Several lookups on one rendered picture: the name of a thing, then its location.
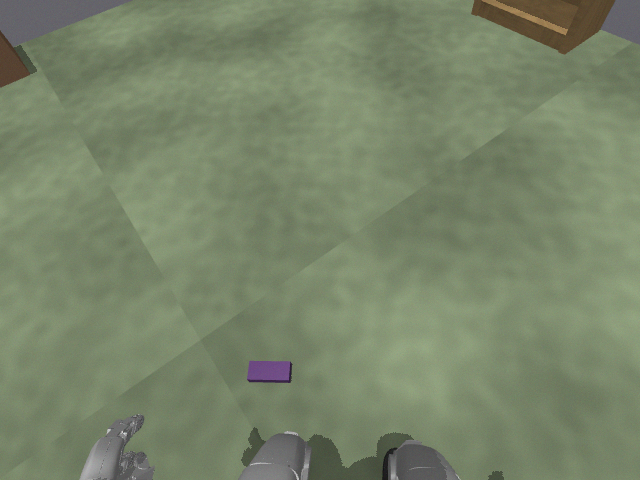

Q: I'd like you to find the bookshelf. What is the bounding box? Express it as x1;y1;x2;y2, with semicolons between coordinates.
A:
471;0;615;55

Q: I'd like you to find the right robot foot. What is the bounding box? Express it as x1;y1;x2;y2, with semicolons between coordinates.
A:
382;448;398;480

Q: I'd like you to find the left robot hand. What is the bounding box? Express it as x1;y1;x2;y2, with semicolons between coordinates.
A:
79;414;155;480

